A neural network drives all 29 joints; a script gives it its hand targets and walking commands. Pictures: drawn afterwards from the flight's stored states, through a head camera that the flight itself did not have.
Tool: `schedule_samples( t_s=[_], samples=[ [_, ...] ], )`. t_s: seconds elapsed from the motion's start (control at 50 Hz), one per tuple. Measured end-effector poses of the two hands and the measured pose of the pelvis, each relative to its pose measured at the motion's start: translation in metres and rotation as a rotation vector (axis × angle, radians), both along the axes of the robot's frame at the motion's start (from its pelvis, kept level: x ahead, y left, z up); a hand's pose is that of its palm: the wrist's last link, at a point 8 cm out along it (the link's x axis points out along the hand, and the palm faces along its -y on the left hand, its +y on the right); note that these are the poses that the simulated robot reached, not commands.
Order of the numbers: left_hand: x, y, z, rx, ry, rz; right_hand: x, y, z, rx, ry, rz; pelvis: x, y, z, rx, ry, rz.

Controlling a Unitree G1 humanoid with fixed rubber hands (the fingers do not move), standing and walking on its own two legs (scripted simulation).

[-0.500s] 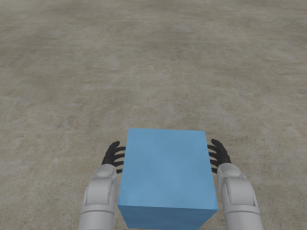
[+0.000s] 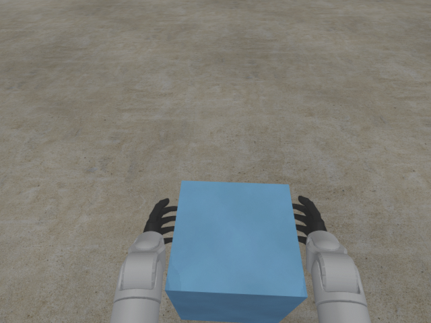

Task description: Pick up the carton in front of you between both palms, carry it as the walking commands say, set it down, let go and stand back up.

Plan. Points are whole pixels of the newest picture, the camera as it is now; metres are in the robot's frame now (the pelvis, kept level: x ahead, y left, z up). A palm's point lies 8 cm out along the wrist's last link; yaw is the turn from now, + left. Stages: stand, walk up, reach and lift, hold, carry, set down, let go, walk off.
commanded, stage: hold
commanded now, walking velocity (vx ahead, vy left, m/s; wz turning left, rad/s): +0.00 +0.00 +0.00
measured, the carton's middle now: (231, 256) +0.28 +0.00 -0.05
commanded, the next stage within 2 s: set down in 0.74 s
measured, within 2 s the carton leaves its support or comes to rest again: neither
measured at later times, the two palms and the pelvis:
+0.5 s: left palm (151, 253) +0.24 +0.14 +0.05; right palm (319, 234) +0.27 -0.16 +0.05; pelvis -0.03 -0.03 +0.00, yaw +6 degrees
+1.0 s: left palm (157, 238) +0.28 +0.14 +0.03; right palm (312, 220) +0.31 -0.16 +0.04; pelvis -0.01 -0.03 +0.00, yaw +7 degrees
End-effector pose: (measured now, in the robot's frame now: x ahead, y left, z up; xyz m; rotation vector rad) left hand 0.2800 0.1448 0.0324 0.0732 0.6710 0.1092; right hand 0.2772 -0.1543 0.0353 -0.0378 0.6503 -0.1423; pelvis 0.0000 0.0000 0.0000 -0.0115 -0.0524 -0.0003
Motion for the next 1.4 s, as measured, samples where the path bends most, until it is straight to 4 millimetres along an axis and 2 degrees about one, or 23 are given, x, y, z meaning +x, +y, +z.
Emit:
schedule_samples(
  t_s=[0.2,0.46,0.7,0.86,0.94,1.02,1.1,1.24,1.32,1.4],
  samples=[
    [-0.027,0.016,0.005,-0.003,-0.005,0.097,0.001,0.017,0.006,0.003,-0.007,0.092,-0.014,-0.009,0.003,0.011,-0.065,0.064],
    [-0.036,-0.003,0.012,0.003,-0.006,0.11,-0.004,-0.001,0.011,0.019,-0.013,0.099,-0.027,-0.031,0.001,0.017,-0.096,0.094],
    [-0.033,-0.009,0.016,-0.004,-0.007,0.137,0.007,-0.008,0.016,0.037,-0.019,0.119,-0.022,-0.045,0.0,0.017,-0.098,0.114],
    [-0.022,-0.007,0.015,-0.008,-0.001,0.141,0.018,-0.005,0.017,0.04,-0.017,0.113,-0.014,-0.043,0.001,0.013,-0.085,0.117],
    [-0.011,-0.007,0.009,-0.011,0.013,0.135,0.027,-0.004,0.011,0.049,-0.005,0.088,-0.012,-0.038,0.0,0.012,-0.07,0.117],
    [0.003,-0.007,-0.005,-0.023,0.03,0.127,0.036,-0.005,-0.003,0.069,0.011,0.052,-0.011,-0.033,-0.003,0.009,-0.032,0.115],
    [0.016,-0.01,-0.03,-0.015,0.045,0.101,0.042,-0.008,-0.029,0.064,0.024,0.032,-0.014,-0.027,-0.008,0.004,0.037,0.106],
    [0.026,-0.017,-0.102,-0.003,0.058,0.053,0.041,-0.016,-0.1,0.032,0.034,0.012,-0.027,-0.019,-0.024,0.005,0.247,0.086],
    [0.029,-0.02,-0.144,-0.018,0.041,0.051,0.042,-0.019,-0.141,0.038,0.017,-0.003,-0.035,-0.017,-0.042,0.003,0.38,0.088],
    [0.037,-0.021,-0.176,-0.035,0.009,0.05,0.047,-0.021,-0.17,0.048,-0.015,-0.022,-0.043,-0.017,-0.064,-0.001,0.495,0.095]
  ],
)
